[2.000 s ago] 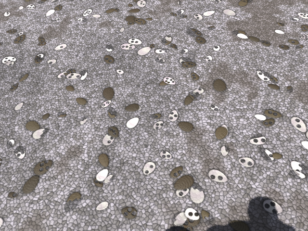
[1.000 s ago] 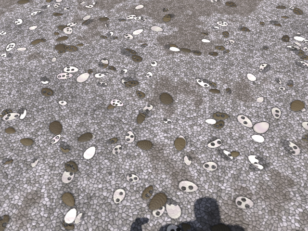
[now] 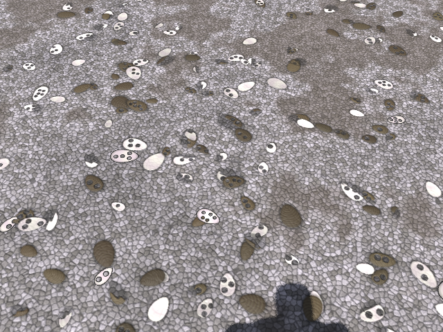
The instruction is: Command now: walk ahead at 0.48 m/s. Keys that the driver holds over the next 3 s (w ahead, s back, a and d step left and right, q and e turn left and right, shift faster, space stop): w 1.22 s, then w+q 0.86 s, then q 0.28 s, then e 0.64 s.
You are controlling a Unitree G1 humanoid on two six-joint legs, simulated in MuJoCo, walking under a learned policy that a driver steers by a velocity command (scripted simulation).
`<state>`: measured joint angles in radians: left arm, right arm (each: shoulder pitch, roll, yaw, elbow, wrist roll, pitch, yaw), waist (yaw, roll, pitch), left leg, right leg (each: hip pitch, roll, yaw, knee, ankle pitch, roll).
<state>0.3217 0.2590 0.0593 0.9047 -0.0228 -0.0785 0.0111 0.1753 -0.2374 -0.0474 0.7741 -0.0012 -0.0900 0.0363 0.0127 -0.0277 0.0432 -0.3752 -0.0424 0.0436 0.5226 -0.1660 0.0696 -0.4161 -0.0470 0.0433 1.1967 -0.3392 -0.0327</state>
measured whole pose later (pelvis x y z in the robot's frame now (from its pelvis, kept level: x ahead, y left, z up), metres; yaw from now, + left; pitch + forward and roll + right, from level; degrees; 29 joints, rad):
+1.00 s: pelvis +0.57 +0.01 -0.01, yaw +1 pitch +2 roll -2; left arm 0.37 0.28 0.05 0.95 -0.01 -0.05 0.00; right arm 0.03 -0.26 -0.04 0.77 0.01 -0.10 0.04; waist 0.06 0.00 0.04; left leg -0.50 0.01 0.03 0.57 -0.12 0.05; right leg -0.10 0.00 0.01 0.73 -0.46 -0.01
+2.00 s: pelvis +1.09 +0.06 -0.01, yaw +23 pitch +1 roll -3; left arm 0.31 0.30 0.09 0.92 -0.02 -0.05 0.01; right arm 0.06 -0.27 -0.06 0.70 0.02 -0.02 0.05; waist 0.07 0.02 0.04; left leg -0.54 0.06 0.05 0.62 -0.14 0.10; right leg 0.09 -0.07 -0.29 0.35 -0.42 0.07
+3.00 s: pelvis +1.31 +0.22 +0.01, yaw +24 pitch +1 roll -1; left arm 0.18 0.35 0.11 0.74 -0.02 0.05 0.03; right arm 0.21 -0.26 -0.07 0.75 -0.02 -0.01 -0.04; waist 0.00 -0.04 0.03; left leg -0.23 0.01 -0.01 0.45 -0.25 0.01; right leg -0.55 0.09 0.11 1.06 -0.41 0.06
